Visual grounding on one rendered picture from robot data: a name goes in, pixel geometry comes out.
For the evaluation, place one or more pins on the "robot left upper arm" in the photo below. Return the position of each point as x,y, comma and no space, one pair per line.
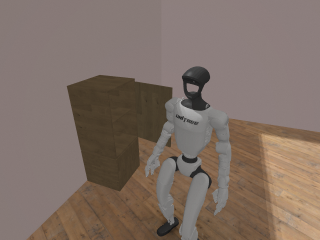
219,121

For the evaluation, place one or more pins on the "robot right foot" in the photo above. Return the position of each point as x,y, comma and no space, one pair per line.
166,228

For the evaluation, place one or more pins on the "left robot hand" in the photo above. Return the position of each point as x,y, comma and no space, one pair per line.
220,195

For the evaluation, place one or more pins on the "right robot hand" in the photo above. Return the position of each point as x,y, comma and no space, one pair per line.
152,163

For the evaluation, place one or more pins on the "robot left forearm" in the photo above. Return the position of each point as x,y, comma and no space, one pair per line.
224,168

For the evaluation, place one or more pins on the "robot head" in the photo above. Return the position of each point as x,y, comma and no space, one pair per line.
198,76

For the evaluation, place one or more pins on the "cupboard door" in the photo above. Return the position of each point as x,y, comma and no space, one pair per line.
150,110

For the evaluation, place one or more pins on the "robot right forearm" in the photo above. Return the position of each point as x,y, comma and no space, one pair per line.
161,143

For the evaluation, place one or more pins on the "robot right upper arm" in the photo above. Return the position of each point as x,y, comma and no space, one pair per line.
169,106

